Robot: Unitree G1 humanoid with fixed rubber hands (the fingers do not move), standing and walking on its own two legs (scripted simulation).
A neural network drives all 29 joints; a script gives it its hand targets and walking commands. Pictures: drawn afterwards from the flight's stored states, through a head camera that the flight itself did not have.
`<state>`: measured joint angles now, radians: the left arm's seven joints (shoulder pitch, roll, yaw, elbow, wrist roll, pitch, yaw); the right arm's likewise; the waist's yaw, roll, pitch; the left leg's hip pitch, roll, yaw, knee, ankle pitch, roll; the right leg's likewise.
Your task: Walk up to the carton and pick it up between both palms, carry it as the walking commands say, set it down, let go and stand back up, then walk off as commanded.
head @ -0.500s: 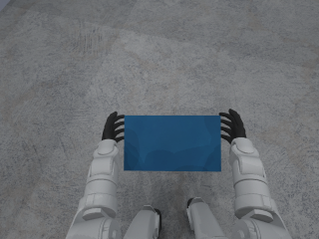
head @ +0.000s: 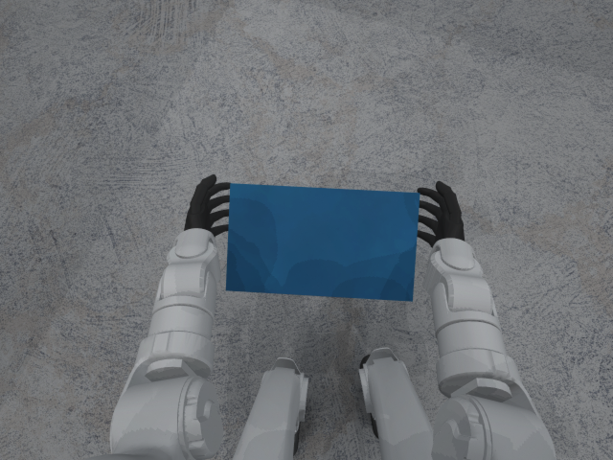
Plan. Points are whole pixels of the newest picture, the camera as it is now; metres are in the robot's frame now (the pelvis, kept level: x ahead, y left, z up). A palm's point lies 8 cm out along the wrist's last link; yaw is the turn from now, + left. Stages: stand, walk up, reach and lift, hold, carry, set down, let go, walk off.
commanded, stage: set down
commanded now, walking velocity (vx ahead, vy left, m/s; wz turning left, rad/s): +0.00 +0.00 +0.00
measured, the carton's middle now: (320, 236) +0.43 +0.01 -0.20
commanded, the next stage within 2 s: none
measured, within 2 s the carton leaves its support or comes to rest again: neither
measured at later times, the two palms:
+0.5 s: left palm (222, 239) +0.43 +0.17 -0.18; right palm (424, 245) +0.40 -0.16 -0.18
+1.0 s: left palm (233, 242) +0.45 +0.17 -0.26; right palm (409, 244) +0.43 -0.16 -0.27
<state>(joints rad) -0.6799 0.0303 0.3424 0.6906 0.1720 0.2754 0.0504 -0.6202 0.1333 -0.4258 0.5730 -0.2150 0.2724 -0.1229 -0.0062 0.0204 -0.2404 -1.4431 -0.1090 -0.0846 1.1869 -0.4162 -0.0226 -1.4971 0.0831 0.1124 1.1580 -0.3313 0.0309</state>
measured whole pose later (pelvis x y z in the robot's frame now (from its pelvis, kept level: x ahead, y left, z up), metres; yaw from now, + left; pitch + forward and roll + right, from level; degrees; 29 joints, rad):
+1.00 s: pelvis -0.03 +0.00 -0.15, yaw +1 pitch +48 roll +3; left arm -1.00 0.16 0.28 0.85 0.07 0.24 0.14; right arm -0.95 0.01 -0.40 0.72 -0.08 0.24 -0.21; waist -0.02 -0.01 -0.17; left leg -2.05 -0.14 -0.05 1.76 -0.55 -0.05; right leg -2.11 0.13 0.11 1.72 -0.44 0.06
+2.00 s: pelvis -0.04 +0.01 -0.25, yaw +1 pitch +46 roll -2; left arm -1.37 0.29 0.23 1.04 0.01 0.20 0.09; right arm -1.18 -0.07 -0.48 0.79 -0.11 0.21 -0.08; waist -0.07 0.03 0.04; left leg -2.31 -0.17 -0.02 2.09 -0.57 -0.02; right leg -2.33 0.10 0.07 2.03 -0.50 0.10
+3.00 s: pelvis -0.03 +0.01 -0.26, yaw +2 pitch +47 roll -2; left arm -1.37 0.30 0.33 1.03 0.08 0.13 0.00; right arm -1.22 -0.06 -0.54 0.79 -0.15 0.13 -0.01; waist -0.07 0.01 0.08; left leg -2.33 -0.13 -0.02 2.12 -0.61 -0.01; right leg -2.35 0.07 0.04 2.07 -0.54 0.06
